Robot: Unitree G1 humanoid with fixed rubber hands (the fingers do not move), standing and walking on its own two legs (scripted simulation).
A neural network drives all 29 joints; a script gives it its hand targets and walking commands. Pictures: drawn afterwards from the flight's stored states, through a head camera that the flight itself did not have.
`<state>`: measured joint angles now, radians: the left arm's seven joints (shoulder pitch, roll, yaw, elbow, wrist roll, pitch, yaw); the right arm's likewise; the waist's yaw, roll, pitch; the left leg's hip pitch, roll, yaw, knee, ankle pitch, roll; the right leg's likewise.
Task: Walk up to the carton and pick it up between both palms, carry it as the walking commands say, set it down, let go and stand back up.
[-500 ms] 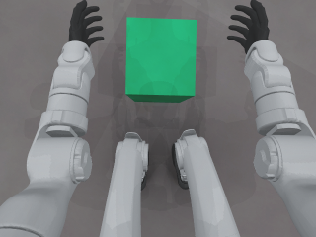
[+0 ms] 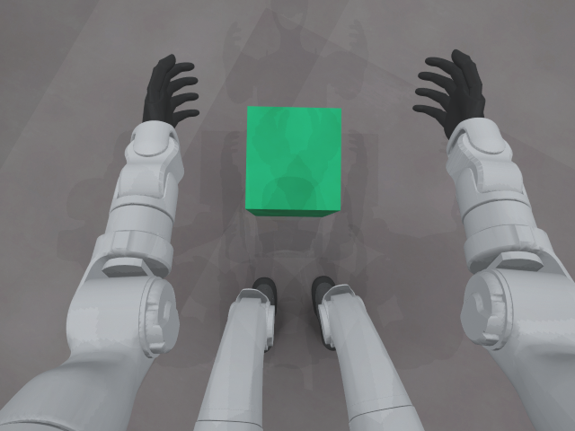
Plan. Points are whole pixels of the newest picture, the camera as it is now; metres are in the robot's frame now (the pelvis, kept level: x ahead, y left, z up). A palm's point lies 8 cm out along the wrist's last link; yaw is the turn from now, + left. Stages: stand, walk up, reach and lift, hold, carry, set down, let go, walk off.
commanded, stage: let go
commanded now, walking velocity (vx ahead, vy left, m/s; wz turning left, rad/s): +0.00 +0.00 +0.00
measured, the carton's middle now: (291, 170) +0.49 -0.02 -0.51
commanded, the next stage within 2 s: stand in 1.28 s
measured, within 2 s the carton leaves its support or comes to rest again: neither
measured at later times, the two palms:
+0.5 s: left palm (113, 213) +0.36 +0.20 -0.03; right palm (534, 209) +0.35 -0.25 -0.02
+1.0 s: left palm (18, 366) +0.23 +0.24 +0.04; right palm (564, 337) +0.23 -0.22 +0.05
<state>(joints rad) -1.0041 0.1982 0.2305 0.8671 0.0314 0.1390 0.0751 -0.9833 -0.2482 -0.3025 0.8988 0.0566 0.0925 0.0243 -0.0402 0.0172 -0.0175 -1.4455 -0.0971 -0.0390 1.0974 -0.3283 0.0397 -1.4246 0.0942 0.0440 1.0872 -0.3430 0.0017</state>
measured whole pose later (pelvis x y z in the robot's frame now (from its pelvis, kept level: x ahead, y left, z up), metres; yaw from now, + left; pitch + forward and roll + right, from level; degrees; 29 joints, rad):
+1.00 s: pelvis +0.08 +0.02 +0.11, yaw +0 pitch -2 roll -1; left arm 0.25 0.20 0.04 0.43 0.01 0.07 -0.05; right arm 0.24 -0.20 -0.05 0.45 0.00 0.07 0.07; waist 0.01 -0.01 0.09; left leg -0.15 -0.09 -0.05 0.46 -0.27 0.07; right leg -0.14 0.06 0.11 0.44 -0.27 0.00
